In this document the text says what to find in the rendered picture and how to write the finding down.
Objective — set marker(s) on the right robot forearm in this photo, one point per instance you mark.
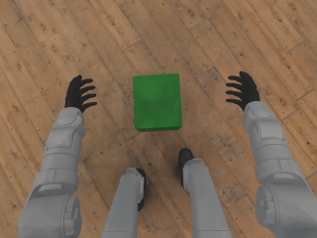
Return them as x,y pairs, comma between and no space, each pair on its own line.
274,163

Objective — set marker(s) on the carton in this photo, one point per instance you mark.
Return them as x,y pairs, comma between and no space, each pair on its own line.
157,102

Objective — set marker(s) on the robot right upper arm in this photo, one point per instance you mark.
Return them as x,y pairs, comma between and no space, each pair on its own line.
287,210

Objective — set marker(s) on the right robot hand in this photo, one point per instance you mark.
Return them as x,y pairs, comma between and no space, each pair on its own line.
247,86

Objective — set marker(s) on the robot right foot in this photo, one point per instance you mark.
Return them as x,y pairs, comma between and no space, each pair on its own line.
184,156

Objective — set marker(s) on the left robot forearm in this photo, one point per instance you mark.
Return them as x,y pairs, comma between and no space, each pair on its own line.
58,172

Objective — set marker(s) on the robot left shin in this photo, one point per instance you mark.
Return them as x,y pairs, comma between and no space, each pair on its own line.
132,171

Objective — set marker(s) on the robot left upper arm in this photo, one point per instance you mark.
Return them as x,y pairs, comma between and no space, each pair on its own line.
55,216

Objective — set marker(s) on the left robot hand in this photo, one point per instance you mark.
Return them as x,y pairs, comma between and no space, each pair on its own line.
73,95

